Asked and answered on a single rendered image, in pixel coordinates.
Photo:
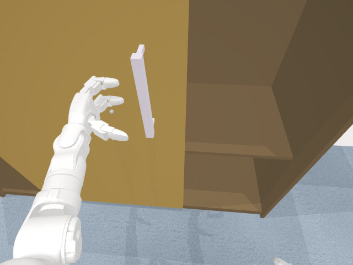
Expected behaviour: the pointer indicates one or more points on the left robot forearm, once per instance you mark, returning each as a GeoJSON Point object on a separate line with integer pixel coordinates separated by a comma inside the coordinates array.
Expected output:
{"type": "Point", "coordinates": [60, 194]}

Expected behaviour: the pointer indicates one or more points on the wardrobe door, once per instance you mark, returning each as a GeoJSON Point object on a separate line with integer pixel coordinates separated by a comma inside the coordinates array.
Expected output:
{"type": "Point", "coordinates": [11, 178]}
{"type": "Point", "coordinates": [50, 48]}

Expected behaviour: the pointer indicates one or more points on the robot left hand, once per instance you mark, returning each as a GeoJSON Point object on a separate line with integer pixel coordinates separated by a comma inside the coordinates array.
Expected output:
{"type": "Point", "coordinates": [83, 107]}

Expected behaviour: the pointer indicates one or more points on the handle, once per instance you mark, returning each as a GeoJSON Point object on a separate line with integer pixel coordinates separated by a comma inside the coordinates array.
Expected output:
{"type": "Point", "coordinates": [139, 73]}

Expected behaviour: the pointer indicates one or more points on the left robot upper arm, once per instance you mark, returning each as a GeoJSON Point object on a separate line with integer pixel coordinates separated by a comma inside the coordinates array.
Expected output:
{"type": "Point", "coordinates": [49, 240]}

